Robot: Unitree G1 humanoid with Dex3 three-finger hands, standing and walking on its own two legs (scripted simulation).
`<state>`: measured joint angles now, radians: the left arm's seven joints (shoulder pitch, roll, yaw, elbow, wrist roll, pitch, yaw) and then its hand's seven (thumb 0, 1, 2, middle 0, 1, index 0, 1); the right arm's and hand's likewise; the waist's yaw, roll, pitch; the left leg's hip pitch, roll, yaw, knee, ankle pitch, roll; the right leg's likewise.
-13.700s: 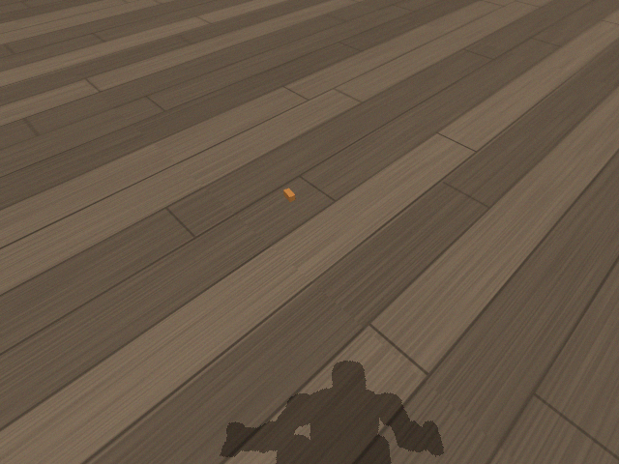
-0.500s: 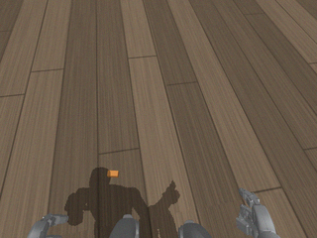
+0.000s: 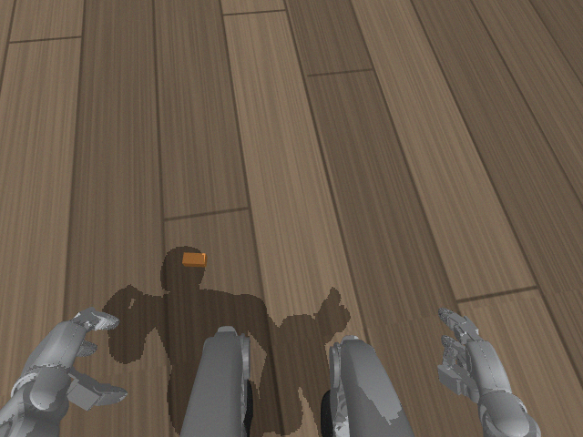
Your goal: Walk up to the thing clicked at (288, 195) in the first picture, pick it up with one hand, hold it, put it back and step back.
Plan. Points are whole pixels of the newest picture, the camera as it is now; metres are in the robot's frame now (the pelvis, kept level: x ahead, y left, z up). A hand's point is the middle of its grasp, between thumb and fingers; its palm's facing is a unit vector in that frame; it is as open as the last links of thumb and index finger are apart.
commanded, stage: rise first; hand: left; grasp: from above
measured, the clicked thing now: (195, 259) +0.50 +0.27 -0.56
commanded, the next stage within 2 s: none
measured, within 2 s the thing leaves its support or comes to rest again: neither
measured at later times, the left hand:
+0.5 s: hand (137, 303) +0.33 +0.32 -0.32, palm faces -0.52 -0.21 -0.83, open 11.8 cm
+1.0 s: hand (151, 281) +0.40 +0.32 -0.39, palm faces -0.50 -0.01 -0.87, open 11.3 cm
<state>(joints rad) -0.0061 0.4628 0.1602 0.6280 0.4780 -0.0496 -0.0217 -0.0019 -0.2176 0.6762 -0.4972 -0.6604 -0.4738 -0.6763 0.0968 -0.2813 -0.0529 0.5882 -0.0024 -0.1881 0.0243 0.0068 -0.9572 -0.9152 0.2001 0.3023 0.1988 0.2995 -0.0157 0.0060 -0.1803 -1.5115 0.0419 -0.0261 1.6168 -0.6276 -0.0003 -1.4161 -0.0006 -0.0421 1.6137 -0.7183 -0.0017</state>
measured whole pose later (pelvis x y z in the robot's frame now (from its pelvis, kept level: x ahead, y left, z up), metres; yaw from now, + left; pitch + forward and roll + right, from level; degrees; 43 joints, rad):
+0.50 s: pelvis -0.07 +0.00 -0.18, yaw -5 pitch +33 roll -7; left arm -0.64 0.75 0.19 1.10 1.01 -0.40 0.09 0.00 -0.17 0.71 -0.46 -0.66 -0.45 -0.67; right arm 0.12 -0.27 -0.02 0.75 -0.06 -0.06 0.08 0.01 -0.92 -0.91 0.20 0.30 0.20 0.30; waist -0.07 -0.01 -0.08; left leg -2.17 0.06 -0.10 2.18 -0.59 0.01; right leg -2.04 0.03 -0.09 2.17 -0.70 0.00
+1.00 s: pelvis -0.06 +0.01 -0.24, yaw -9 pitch +32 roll -10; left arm -0.84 0.91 0.19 1.33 1.31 -0.45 0.29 0.00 -0.05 0.63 -0.50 -0.52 -0.49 -0.52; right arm 0.06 -0.26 0.06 0.75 -0.15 0.03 0.12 0.00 -0.90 -0.90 0.20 0.30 0.20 0.30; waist -0.15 -0.05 -0.02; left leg -2.33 0.07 -0.16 2.38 -0.64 0.02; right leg -2.17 0.05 -0.13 2.33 -0.73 0.02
